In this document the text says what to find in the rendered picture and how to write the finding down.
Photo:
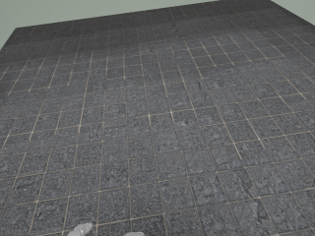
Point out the left robot hand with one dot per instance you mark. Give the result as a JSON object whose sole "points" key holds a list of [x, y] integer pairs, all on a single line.
{"points": [[81, 229]]}

